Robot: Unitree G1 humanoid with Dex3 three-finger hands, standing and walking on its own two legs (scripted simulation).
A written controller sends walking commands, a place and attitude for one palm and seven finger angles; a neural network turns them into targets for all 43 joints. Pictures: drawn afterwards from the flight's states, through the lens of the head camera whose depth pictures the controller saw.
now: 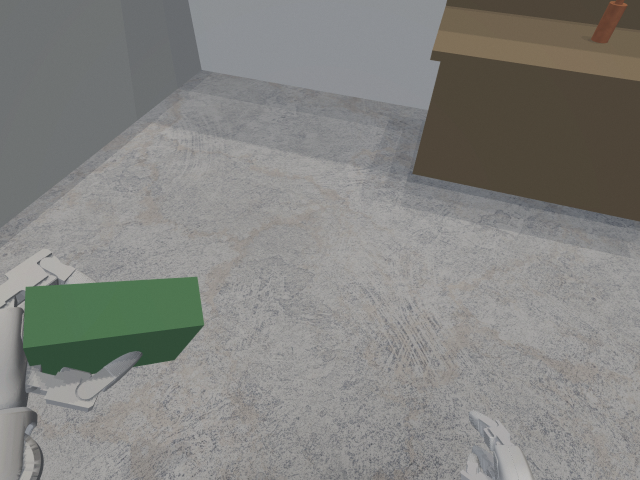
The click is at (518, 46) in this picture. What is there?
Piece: table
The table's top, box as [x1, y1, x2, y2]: [430, 6, 639, 91]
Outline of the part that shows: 430,58 440,61 639,91 639,30 616,27 606,43 598,43 590,39 597,25 446,6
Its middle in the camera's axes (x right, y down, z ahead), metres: +1.12 -0.79 +1.63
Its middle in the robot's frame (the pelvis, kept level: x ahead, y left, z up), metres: +1.80 -1.02 -0.13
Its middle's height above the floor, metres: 0.64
